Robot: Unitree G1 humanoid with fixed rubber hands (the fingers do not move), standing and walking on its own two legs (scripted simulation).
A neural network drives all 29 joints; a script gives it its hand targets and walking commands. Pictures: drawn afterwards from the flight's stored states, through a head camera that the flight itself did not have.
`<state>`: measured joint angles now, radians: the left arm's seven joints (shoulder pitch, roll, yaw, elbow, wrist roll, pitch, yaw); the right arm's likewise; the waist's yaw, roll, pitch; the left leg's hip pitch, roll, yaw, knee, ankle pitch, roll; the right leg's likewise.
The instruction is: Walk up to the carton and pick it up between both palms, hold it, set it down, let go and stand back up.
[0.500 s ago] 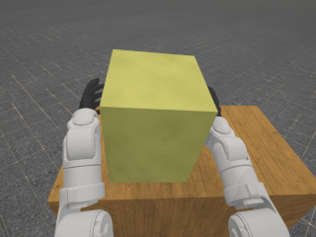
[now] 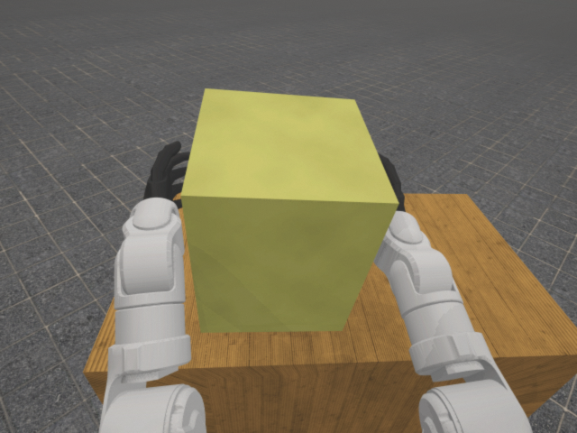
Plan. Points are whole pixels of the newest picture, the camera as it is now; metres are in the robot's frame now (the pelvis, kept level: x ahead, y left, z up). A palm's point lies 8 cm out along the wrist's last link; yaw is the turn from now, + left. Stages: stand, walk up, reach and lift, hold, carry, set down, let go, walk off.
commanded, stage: hold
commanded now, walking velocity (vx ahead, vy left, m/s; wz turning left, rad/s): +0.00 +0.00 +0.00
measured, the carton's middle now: (277, 216) +0.37 +0.01 +0.18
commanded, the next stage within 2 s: none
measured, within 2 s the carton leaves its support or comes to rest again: neither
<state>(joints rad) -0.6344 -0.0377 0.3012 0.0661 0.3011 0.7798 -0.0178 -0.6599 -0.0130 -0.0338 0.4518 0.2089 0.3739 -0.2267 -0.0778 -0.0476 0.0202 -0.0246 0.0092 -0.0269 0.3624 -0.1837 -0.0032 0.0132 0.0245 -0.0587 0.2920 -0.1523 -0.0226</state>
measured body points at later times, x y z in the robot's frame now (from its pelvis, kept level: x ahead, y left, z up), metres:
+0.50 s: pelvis +0.00 +0.01 +0.00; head -0.05 +0.03 +0.45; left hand +0.38 +0.15 +0.21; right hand +0.37 -0.14 +0.19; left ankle +0.02 +0.12 -0.75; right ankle +0.02 -0.10 -0.75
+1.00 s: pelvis +0.00 +0.00 +0.00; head -0.05 +0.03 +0.45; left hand +0.38 +0.16 +0.21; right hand +0.37 -0.14 +0.19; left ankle +0.02 +0.12 -0.75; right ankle +0.02 -0.10 -0.75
